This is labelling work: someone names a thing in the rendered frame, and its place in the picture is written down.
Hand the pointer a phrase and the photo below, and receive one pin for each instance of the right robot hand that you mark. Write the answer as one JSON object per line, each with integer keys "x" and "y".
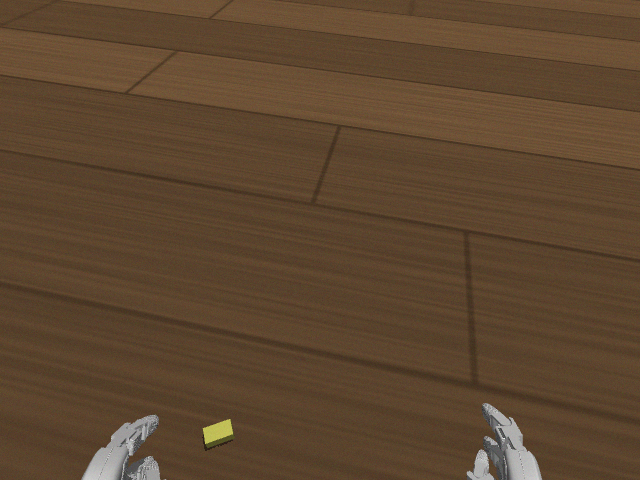
{"x": 509, "y": 456}

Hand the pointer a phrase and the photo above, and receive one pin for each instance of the left robot hand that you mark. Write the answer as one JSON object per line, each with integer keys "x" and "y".
{"x": 111, "y": 462}

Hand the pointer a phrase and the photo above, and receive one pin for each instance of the small box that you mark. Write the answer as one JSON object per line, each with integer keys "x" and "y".
{"x": 218, "y": 433}

